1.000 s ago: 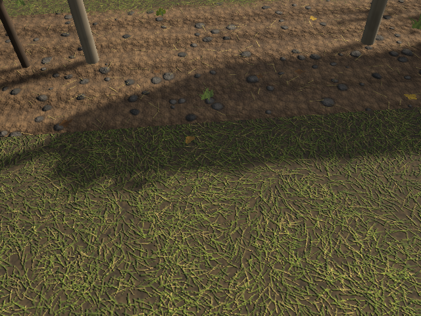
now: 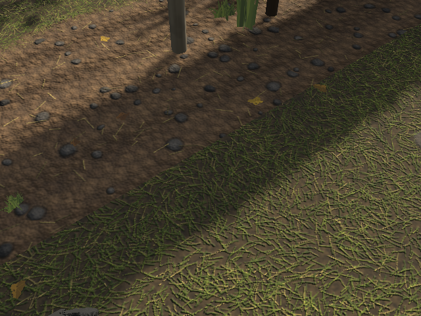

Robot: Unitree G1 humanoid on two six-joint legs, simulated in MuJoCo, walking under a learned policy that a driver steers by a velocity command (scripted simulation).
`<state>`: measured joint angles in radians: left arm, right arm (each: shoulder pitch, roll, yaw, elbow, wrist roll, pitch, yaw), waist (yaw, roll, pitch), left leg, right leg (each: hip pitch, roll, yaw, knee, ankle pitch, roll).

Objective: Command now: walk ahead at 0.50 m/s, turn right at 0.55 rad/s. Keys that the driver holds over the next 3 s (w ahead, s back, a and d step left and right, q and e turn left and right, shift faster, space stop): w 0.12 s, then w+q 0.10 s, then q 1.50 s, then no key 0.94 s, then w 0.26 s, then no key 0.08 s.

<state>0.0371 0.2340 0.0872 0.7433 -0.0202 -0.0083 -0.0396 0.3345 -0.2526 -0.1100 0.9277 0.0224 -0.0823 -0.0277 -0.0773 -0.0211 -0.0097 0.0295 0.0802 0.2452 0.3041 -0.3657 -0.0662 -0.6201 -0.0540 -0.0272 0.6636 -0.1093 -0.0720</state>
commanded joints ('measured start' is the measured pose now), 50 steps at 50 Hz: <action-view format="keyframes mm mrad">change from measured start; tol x32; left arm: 1 15 86 31 -62 5 -16 -5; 5 427 249 71 38 12 -33 23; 50 206 215 31 31 29 -23 75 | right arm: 1 -34 -206 -44 -38 19 4 0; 50 -179 -125 5 -329 -4 125 -18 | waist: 1 94 143 10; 4 135 -247 -260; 28 65 295 -281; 50 96 60 -131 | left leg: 1 -9 221 -46 130 878 150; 3 -358 147 -9 652 642 78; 4 -763 -50 -118 991 -201 27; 19 -568 -20 -228 341 579 87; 25 -525 -94 -185 250 319 149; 28 160 226 -697 227 1178 420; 33 -219 135 -671 9 394 357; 50 -483 -103 -637 248 -61 147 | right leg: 1 169 88 -101 -82 -95 -59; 5 1029 -304 790 -395 -244 -343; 16 415 -92 -20 -466 560 -114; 25 671 -159 -65 -182 789 -44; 27 492 -39 -105 242 487 42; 28 118 153 -73 609 -473 120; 30 -56 123 177 807 -500 106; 50 506 -108 259 -326 -91 25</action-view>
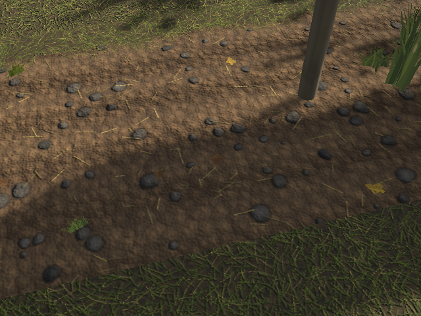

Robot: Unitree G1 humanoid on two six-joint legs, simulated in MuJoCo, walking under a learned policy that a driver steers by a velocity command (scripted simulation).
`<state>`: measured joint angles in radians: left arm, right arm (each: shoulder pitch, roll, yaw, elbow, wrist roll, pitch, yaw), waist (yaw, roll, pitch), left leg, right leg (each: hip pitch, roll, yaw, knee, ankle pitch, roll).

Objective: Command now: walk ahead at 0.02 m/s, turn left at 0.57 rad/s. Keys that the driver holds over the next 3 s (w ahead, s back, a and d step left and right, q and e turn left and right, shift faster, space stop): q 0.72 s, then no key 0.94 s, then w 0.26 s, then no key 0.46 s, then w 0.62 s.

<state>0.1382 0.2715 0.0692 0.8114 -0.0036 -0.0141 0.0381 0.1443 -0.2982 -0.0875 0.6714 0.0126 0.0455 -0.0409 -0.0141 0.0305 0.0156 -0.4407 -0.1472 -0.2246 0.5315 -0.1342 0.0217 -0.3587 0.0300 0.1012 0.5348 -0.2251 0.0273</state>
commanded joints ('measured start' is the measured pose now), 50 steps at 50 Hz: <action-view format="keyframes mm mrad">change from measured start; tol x16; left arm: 1 76 257 65 -41 46 -6 -1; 50 -34 139 20 -176 16 -24 -24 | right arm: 1 2 -70 -19 -114 16 -12 0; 50 23 -142 -27 -94 -11 -13 3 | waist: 1 -11 -319 -96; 21 4 -188 -101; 23 23 274 -135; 43 32 129 -118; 46 -56 -246 -96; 50 6 -173 -59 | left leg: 1 -213 -37 73 245 -445 2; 6 -237 69 101 737 -263 -93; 19 37 160 282 132 -219 -54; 22 362 168 205 -152 117 45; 23 546 454 -178 -126 558 169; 24 464 562 -302 -152 592 355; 29 299 347 -71 -168 381 208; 44 175 258 -198 -59 109 124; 47 30 95 60 269 -456 -51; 50 -45 115 60 472 -416 -104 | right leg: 1 233 -375 386 -269 159 -229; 7 183 -253 74 -215 280 -203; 20 246 -340 -75 -116 361 -198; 22 77 -265 -189 92 171 -76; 23 -252 -132 -268 431 -369 29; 25 -359 -66 -58 687 -413 45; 30 -267 -51 -47 618 -138 56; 43 77 -11 -68 -50 -11 6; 46 211 -332 258 -190 409 -214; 50 194 -318 233 -208 299 -269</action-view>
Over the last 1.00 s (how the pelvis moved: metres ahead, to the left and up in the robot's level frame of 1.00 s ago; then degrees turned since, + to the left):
0.38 -0.07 0.00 20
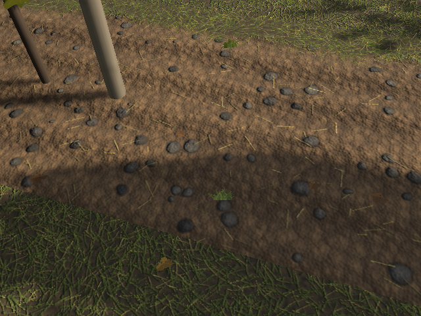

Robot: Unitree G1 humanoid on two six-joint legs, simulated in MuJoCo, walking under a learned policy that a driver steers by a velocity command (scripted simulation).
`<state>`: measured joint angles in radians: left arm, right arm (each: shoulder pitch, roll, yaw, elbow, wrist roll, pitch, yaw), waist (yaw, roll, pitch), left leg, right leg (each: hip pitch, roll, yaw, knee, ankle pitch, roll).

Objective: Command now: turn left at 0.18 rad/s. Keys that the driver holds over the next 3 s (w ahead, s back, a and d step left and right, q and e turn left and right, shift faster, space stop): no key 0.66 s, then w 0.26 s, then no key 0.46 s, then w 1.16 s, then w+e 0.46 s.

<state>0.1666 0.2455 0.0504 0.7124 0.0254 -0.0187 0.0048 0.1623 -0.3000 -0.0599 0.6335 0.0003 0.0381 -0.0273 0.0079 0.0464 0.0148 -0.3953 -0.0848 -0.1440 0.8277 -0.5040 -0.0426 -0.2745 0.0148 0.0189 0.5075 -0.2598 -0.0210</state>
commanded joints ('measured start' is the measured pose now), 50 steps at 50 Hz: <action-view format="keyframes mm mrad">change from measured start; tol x16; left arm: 1 -70 153 33 -73 -18 -17 12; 40 14 66 10 85 -57 -51 15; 45 412 263 71 220 -42 -98 -25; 50 224 95 7 167 -28 -80 -11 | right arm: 1 17 -109 -47 -44 3 0 -9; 50 10 -48 -19 107 13 -126 18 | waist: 1 -22 -175 -57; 8 -13 -206 -94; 11 54 74 -118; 33 5 -38 -6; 41 1 164 161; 43 89 98 108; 45 134 -342 39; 50 25 -128 51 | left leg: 1 -77 62 -18 170 -24 -50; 6 102 77 108 -231 114 -56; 10 348 189 -3 -406 613 38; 13 169 160 -2 -418 296 81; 33 152 111 41 -391 351 59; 37 104 174 -86 -508 -269 155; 40 75 346 -337 -631 -356 264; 43 -51 231 -139 -482 -109 178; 46 -408 55 32 268 -73 61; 50 -356 156 89 245 168 76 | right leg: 1 108 -280 274 -168 369 -205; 7 136 -183 152 -90 423 -163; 12 76 -47 10 -40 63 38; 33 80 -55 17 -26 150 49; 38 -137 27 -86 187 -258 15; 41 -124 -25 -39 190 -209 -50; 43 176 -10 -33 -12 -84 -73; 45 397 -354 637 -322 -276 -253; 46 389 -414 745 -351 -266 -298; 50 361 -266 260 -267 497 -164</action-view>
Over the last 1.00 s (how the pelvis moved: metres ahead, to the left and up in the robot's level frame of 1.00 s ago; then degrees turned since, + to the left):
0.01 0.00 0.01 32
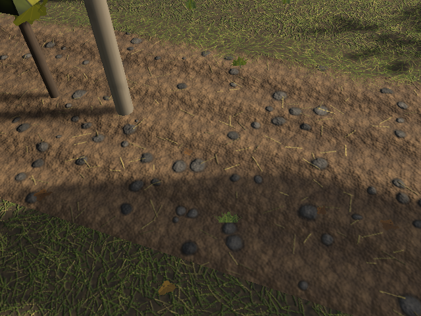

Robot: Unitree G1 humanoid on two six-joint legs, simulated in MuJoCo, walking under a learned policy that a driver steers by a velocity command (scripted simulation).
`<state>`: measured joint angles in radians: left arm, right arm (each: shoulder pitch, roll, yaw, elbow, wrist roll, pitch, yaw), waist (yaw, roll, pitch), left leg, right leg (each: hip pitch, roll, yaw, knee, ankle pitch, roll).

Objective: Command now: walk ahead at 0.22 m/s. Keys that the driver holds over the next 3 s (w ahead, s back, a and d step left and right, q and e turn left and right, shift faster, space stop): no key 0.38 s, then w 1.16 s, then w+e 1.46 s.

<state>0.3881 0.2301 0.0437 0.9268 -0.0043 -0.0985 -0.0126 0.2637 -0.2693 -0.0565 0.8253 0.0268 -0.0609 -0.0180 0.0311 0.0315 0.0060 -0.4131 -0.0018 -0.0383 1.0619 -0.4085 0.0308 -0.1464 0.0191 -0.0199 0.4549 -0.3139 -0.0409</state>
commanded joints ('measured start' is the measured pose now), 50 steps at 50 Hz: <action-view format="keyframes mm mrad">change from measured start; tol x16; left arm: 1 23 93 7 -35 4 12 12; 50 139 171 40 90 -16 26 34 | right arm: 1 -91 -49 -17 -82 -14 -20 17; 9 -209 -37 0 -104 -12 4 28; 15 36 -98 -20 -18 -47 16 10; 19 -224 -60 3 -39 -36 12 21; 50 -435 -51 -1 -77 6 -36 71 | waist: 1 4 -135 36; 11 -49 -141 -8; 15 -67 161 -313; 19 6 75 -34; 29 82 51 -15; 32 76 -307 105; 50 48 -171 135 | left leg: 1 -286 58 18 -39 108 -11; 11 123 -12 55 -571 418 9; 14 648 266 -229 -539 1084 213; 17 364 303 -327 -730 526 242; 23 75 218 -233 -925 -100 185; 29 -81 148 -122 -842 -201 111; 31 -312 -25 85 -340 -98 -1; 33 -460 33 -44 -128 21 32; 42 -333 62 53 -333 413 -37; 50 -187 36 78 -555 340 21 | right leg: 1 220 -234 223 -205 677 -128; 12 61 -169 103 -17 748 -67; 13 -11 -119 71 97 605 -22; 15 -215 -2 76 477 -329 74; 17 -289 -48 96 596 -357 92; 29 94 -18 -56 33 6 -33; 32 93 -436 663 -395 -563 -239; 39 180 -256 226 -365 55 -115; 50 215 -303 103 -290 362 -112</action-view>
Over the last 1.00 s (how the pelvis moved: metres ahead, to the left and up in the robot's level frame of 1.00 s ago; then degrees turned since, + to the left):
0.06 -0.01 0.00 0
